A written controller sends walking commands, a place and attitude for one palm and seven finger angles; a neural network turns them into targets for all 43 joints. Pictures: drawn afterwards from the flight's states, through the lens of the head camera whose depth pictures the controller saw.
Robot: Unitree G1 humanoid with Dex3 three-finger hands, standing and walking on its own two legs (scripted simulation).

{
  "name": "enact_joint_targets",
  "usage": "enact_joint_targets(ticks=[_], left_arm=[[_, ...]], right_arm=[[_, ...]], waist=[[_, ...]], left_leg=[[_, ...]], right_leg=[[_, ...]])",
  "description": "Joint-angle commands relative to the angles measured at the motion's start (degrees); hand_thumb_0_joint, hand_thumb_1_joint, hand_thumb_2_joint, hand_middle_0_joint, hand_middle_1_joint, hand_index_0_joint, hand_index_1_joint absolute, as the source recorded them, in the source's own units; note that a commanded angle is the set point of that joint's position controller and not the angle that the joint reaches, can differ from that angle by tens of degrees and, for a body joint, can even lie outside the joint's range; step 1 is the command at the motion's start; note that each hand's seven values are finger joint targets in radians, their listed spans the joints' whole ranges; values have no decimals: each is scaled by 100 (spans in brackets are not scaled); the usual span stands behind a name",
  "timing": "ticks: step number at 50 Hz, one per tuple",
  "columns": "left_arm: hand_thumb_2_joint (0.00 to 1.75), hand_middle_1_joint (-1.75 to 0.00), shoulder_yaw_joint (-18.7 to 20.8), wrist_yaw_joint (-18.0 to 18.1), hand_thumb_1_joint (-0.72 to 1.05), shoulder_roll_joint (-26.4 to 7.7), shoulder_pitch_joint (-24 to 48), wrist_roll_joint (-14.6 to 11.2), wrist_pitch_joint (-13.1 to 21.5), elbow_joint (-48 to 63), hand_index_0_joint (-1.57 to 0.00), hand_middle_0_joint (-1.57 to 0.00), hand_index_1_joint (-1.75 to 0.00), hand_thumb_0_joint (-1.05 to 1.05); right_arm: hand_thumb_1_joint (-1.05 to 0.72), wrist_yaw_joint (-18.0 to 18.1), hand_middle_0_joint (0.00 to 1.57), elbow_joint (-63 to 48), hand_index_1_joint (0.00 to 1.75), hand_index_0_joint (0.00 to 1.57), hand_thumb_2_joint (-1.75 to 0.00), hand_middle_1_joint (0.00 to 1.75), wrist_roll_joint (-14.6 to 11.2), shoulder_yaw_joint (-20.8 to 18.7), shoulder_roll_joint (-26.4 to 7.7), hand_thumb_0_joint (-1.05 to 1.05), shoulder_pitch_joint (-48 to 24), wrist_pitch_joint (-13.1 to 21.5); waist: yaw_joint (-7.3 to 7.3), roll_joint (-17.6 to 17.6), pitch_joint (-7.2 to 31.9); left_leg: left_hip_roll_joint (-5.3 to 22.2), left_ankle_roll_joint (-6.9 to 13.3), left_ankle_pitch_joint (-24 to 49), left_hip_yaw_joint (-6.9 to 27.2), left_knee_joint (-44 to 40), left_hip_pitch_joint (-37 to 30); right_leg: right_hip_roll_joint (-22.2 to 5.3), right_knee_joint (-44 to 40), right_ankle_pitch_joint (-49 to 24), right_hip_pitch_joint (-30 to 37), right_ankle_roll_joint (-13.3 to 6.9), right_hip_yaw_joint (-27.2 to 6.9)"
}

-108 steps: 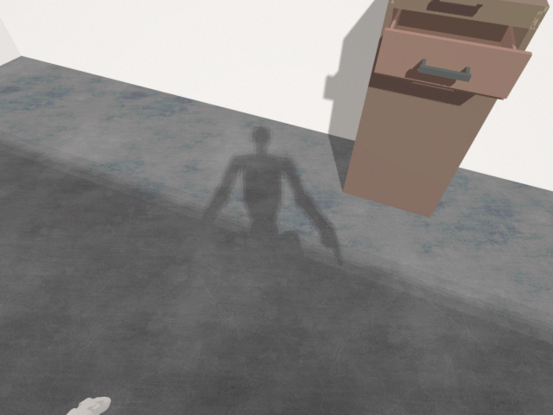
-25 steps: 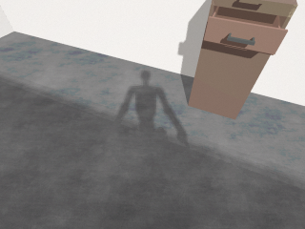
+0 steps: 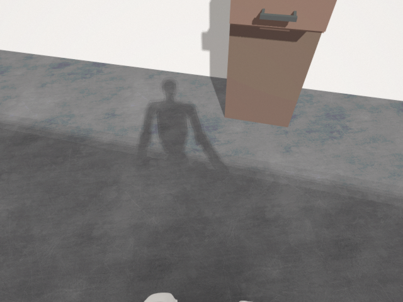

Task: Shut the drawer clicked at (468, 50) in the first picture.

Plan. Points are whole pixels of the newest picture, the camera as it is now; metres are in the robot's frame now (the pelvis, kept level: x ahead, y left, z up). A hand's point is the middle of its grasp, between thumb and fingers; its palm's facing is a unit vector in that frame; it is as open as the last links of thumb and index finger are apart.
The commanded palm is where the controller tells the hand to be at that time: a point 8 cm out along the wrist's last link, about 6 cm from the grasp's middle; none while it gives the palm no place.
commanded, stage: walk to a spot facing it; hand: left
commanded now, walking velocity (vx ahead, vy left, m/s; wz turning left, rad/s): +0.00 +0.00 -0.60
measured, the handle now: (278, 14) +1.09 -0.21 +0.05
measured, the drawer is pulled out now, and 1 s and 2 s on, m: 0.18 0.18 0.18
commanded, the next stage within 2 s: turn to face it in 1.62 s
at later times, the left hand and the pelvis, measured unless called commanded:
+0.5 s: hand out of the picture +0.13 +0.25 -0.15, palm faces -0.21 -0.96 -0.21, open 7.4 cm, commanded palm none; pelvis +0.01 +0.05 +0.02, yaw -16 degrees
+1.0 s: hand (207, 218) +0.34 +0.02 -0.16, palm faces -0.61 -0.78 -0.17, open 7.4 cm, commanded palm none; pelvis +0.13 -0.05 +0.00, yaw -34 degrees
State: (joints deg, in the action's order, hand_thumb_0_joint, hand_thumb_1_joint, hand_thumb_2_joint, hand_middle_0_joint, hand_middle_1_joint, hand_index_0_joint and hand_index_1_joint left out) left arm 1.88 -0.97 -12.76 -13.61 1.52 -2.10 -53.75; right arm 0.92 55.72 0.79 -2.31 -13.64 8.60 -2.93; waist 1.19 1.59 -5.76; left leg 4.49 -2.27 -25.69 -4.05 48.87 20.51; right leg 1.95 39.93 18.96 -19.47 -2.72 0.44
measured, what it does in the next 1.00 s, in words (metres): walks ahead, turning right: left foot, then right foot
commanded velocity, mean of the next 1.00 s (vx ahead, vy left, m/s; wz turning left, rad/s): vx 0.25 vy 0.00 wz -0.55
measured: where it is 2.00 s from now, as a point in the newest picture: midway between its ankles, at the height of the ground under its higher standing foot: (270, 245)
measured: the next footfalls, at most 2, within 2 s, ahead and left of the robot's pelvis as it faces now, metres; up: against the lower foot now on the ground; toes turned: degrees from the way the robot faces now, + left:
left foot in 0.38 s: +0.02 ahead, +0.16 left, +0.00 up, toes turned -11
right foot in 0.86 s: +0.16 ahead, -0.19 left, +0.00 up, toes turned -38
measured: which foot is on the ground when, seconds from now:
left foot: up 0.00-0.36, down 0.38-0.84, up 0.86-1.00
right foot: down 0.00-0.38, up 0.40-0.84, down 0.86-1.00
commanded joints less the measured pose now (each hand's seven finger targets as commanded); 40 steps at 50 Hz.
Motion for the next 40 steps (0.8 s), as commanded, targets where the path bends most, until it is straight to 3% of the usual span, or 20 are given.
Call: enact_joint_targets(ticks=[1, 2, 4, 10, 14, 16, 17, 18, 19, 20, 21, 23, 25, 29, 32, 35, 37, 38, 39, 40], left_arm=[[90, -30, 347, 179, 90, -1258, -51, -42, 103, 517, -20, -20, -30, 0], [90, -30, 340, 188, 90, -1160, 31, -45, 124, 559, -20, -20, -30, 0], [90, -30, 348, 174, 90, -1105, -78, -41, 137, 532, -20, -20, -30, 0], [90, -30, 429, 156, 90, -1114, -398, -19, 95, 449, -20, -20, -30, 0], [90, -30, 479, 130, 90, -1173, -322, 12, 73, 460, -20, -20, -30, 0], [90, -30, 478, 94, 90, -1215, 29, 2, 54, 543, -20, -20, -30, 0], [90, -30, 459, 66, 90, -1132, 233, -23, 50, 588, -20, -20, -30, 0], [90, -30, 403, 23, 90, -826, 313, -45, 40, 731, -20, -20, -30, 0], [90, -30, 372, -58, 90, -530, 537, -81, 56, 968, -20, -20, -30, 0], [90, -30, 469, -121, 90, -757, 842, 0, 119, 1103, -20, -20, -30, 0], [90, -30, 522, -167, 90, -828, 781, 62, 115, 929, -20, -20, -30, 0], [90, -30, 502, -265, 90, -696, 404, 75, 78, 707, -20, -20, -30, 0], [90, -30, 423, -290, 90, -493, 317, 71, 64, 643, -20, -20, -30, 0], [90, -30, 308, -298, 90, -308, 806, 58, 64, 739, -20, -20, -30, 0], [90, -30, 234, -325, 90, -253, 1364, 49, 78, 858, -20, -20, -30, 0], [90, -30, 181, -345, 90, -149, 1783, 13, 104, 917, -20, -20, -30, 0], [90, -30, 180, -331, 90, -194, 1818, 9, 137, 891, -20, -20, -30, 0], [90, -30, 186, -325, 90, -198, 1651, 9, 157, 848, -20, -20, -30, 0], [90, -30, 212, -304, 90, -279, 1353, 9, 189, 749, -20, -20, -30, 0], [90, -30, 268, -273, 90, -422, 776, 15, 246, 584, -20, -20, -30, 0]], right_arm=[[-90, 31, 20, -595, 30, 20, -90, 30, -13, -246, -733, 0, -248, 151], [-90, 14, 20, -520, 30, 20, -90, 30, 1, -240, -683, 0, -139, 168], [-90, 28, 20, -481, 30, 20, -90, 30, 10, -235, -565, 0, -49, 147], [-90, 70, 20, -617, 30, 20, -90, 30, -14, -213, -476, 0, -230, 180], [-90, 57, 20, -695, 30, 20, -90, 30, -26, -179, -479, 0, -78, 281], [-90, 63, 20, -589, 30, 20, -90, 30, -48, -179, -486, 0, 461, 368], [-90, 79, 20, -483, 30, 20, -90, 30, -53, -188, -533, 0, 876, 416], [-90, 142, 20, -401, 30, 20, -90, 30, -9, -271, -920, 0, 1266, 469], [-90, 162, 20, -461, 30, 20, -90, 30, 72, -381, -1540, 0, 1372, 470], [-90, 156, 20, -547, 30, 20, -90, 30, 57, -355, -1568, 0, 1125, 478], [-90, 103, 20, -576, 30, 20, -90, 30, 72, -264, -1176, 0, 804, 514], [-90, 112, 20, -616, 30, 20, -90, 30, 59, -132, -829, 0, 513, 592], [-90, 123, 20, -538, 30, 20, -90, 30, 51, -86, -700, 0, 819, 669], [-90, 143, 20, -222, 30, 20, -90, 30, 29, -68, -587, 0, 1621, 748], [-90, 147, 20, -10, 30, 20, -90, 30, 62, -66, -558, 0, 2027, 761], [-90, 132, 20, 130, 30, 20, -90, 30, 100, -103, -637, 0, 2090, 738], [-90, 105, 20, 194, 30, 20, -90, 30, 110, -139, -673, 0, 2085, 729], [-90, 102, 20, 202, 30, 20, -90, 30, 102, -148, -736, 0, 2037, 727], [-90, 98, 20, 207, 30, 20, -90, 30, 86, -178, -811, 0, 1951, 726], [-90, 91, 20, 174, 30, 20, -90, 30, 55, -194, -905, 0, 1867, 725]], waist=[[-25, -873, 453], [-76, -634, 655], [-51, -738, 829], [134, -918, 964], [156, -1163, 1087], [-101, -1170, 1128], [-321, -1001, 1094], [-542, 64, 1044], [-638, 1696, 611], [-574, 1007, 173], [-311, 626, -43], [-49, 599, -170], [-66, 642, -50], [-290, 603, -118], [-475, 703, -276], [-559, 763, -385], [-528, 748, -295], [-415, 777, -174], [-256, 820, 12], [25, 719, 372]], left_leg=[[-25, -57, 227, 710, 1790, 1175], [-6, -98, 418, 623, 1629, 992], [-79, -152, 531, 522, 1407, 858], [-239, -160, 310, 467, 463, 774], [-340, -58, -32, 418, -703, 202], [-479, 71, 180, 289, -1836, -851], [-444, 136, 493, 258, -2593, -1839], [433, 393, -386, 1173, -3360, -2931], [2091, 894, -1785, 3099, -4162, -2831], [2613, 1249, -1888, 3392, -4387, -1706], [2033, 1020, -1558, 2815, -4339, -1272], [1441, 773, -624, 1579, -4139, -1006], [1144, 733, 464, 879, -3924, -1354], [1252, 819, 2480, 396, -3608, -2174], [1385, 872, 3073, 150, -3529, -2454], [1461, 845, 3391, -346, -3445, -2421], [1526, 774, 4012, -555, -3216, -2312], [1509, 745, 4764, -759, -2957, -2363], [1527, 700, 5632, -906, -2473, -2349], [1484, 590, 6143, -1047, -1671, -2149]], right_leg=[[-1656, -2377, -1212, 554, -775, -2572], [-1506, -2257, -1451, 595, -724, -2330], [-1323, -2188, -1528, 696, -659, -2136], [-1199, -2133, -1625, 1079, -737, -2486], [-1079, -2353, -166, 938, -768, -2881], [-862, -2263, 536, 223, -592, -2837], [-552, -1980, 1097, -586, -336, -2540], [-8, -1043, 1645, -1899, -27, -1919], [479, 684, 1475, -2926, 293, -724], [-133, 1570, 1046, -2744, 377, -595], [-174, 2048, 481, -2489, 429, -556], [-282, 2680, -182, -2355, 474, -329], [-318, 2937, -547, -2415, 516, -178], [-517, 2648, -691, -2866, 577, 68], [-663, 1885, -673, -2877, 533, 304], [-632, 822, -588, -2350, 391, 570], [-493, 349, -482, -1708, 212, 714], [-333, 157, -391, -1399, 117, 843], [-196, -15, -228, -885, 0, 945], [-60, -301, -265, 32, -116, 993]])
